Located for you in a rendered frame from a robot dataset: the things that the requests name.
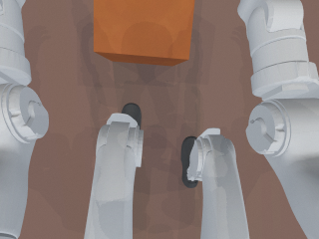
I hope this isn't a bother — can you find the robot left upper arm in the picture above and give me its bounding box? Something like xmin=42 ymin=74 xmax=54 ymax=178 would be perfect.
xmin=0 ymin=83 xmax=49 ymax=239

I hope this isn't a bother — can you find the robot right shin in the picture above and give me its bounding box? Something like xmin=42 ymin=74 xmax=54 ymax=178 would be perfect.
xmin=186 ymin=127 xmax=236 ymax=181

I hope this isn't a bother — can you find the left robot foot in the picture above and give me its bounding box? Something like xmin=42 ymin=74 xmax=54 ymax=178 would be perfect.
xmin=122 ymin=103 xmax=142 ymax=130

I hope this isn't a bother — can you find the robot left forearm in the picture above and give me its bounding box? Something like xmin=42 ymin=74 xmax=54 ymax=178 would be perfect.
xmin=0 ymin=0 xmax=32 ymax=86

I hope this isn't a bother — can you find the robot right forearm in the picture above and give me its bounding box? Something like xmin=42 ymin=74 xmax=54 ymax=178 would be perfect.
xmin=237 ymin=0 xmax=319 ymax=101

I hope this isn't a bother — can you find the carton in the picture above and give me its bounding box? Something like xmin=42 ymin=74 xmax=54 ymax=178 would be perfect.
xmin=94 ymin=0 xmax=195 ymax=67

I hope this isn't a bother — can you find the robot right upper arm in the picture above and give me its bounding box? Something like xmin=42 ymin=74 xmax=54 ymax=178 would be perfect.
xmin=245 ymin=98 xmax=319 ymax=239

